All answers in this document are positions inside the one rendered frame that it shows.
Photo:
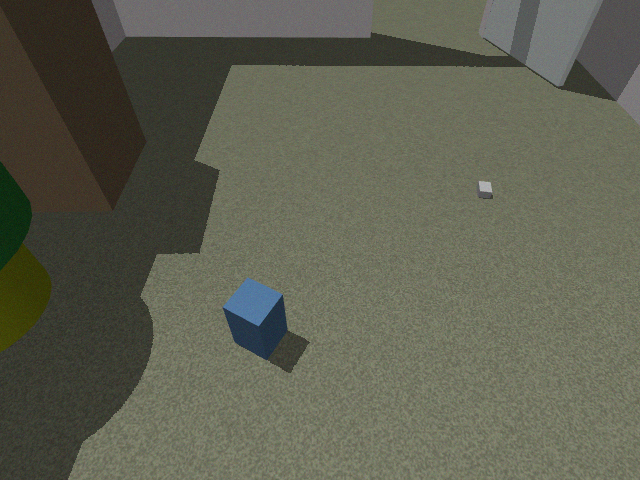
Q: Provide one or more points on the potted plant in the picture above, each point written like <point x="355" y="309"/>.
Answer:
<point x="25" y="285"/>

